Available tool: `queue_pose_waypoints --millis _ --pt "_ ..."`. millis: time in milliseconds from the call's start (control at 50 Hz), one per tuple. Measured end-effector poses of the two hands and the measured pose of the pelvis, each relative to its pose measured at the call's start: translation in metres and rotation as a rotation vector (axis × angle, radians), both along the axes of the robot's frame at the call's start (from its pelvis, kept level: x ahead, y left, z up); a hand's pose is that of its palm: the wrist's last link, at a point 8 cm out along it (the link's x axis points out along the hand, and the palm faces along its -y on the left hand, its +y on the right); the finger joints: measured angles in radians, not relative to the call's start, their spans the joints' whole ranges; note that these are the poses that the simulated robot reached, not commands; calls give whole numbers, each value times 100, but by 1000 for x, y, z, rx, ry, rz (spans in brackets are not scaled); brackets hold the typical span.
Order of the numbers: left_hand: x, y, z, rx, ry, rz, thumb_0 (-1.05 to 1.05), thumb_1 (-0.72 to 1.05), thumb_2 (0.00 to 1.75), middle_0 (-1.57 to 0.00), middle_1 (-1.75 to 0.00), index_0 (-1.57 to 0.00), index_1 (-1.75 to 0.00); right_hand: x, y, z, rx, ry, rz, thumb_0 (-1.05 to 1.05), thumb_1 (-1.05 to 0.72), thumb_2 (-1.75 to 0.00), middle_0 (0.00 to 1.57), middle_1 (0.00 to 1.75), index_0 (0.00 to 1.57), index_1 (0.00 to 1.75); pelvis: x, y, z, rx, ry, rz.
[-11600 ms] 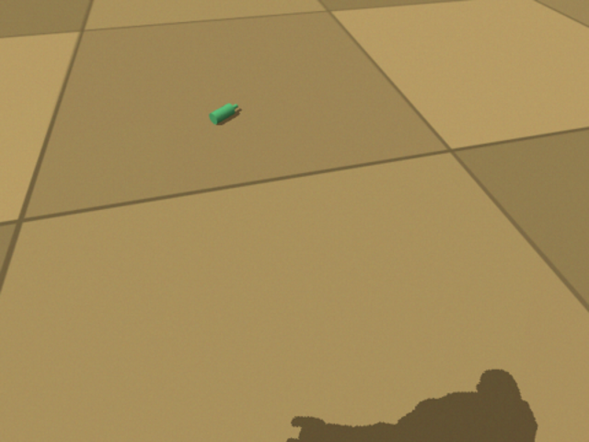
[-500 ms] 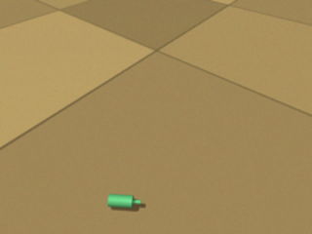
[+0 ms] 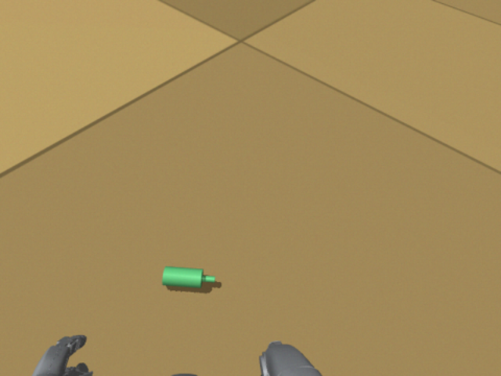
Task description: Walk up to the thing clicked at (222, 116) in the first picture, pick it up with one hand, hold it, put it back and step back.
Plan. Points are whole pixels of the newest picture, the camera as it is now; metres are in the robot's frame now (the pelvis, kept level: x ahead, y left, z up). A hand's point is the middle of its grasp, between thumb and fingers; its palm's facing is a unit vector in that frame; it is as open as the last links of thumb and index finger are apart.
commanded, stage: walk up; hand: left
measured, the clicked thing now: (189, 277) +0.51 +0.17 -0.72
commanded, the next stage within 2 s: none
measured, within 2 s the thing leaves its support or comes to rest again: neither
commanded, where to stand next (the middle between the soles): +0.12 -0.03 m, yaw -2 degrees
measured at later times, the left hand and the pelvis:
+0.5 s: hand out of the picture +0.11 +0.23 -0.11, palm faces -0.03 -0.90 -0.44, open 7.4 cm; pelvis +0.05 -0.05 +0.01, yaw -3 degrees
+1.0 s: hand out of the picture +0.11 +0.25 -0.16, palm faces -0.09 -0.92 -0.39, open 7.4 cm; pelvis +0.01 -0.02 -0.02, yaw -5 degrees
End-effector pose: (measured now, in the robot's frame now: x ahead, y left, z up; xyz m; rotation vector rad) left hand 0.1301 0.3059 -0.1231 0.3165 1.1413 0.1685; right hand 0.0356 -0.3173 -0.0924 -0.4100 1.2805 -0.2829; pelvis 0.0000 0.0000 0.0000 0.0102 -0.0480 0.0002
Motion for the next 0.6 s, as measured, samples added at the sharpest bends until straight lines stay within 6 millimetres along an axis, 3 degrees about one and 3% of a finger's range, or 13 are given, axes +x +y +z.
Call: queue_pose_waypoints --millis 160,240,300,360,460,600 --pt "-43 -1 10 -8 126 -32 1 91 90 -20 -30 -20 -30 -33 -16 24 -4 -52 -58 1 -90 -90 21 30 20 30 8 -12 15 -16 3 -60" --pt "-39 -11 22 27 126 -64 1 91 90 -20 -30 -20 -30 -40 -38 22 11 -45 -67 1 -90 -90 21 30 20 30 14 -27 15 -18 4 -81" --pt "-30 -21 28 69 67 -69 1 90 90 -20 -30 -20 -30 -37 -58 6 24 -25 -67 1 -90 -90 21 30 20 30 19 -41 6 -28 -8 -80" --pt "-29 -31 37 90 19 -52 1 90 90 -20 -30 -20 -30 -22 -66 -6 44 -17 -71 1 -90 -90 20 30 20 30 27 -48 5 -34 -22 -76" --pt "-28 -37 52 109 -2 -17 1 90 90 -21 -30 -21 -30 21 -60 -12 93 -62 -33 1 -90 -90 20 30 20 30 46 -49 12 -34 -26 -59" --pt "-4 -28 42 125 2 6 1 90 90 -21 -30 -21 -30 69 -33 -23 118 -67 7 1 -91 -90 20 30 20 30 56 -37 5 -21 -17 -47"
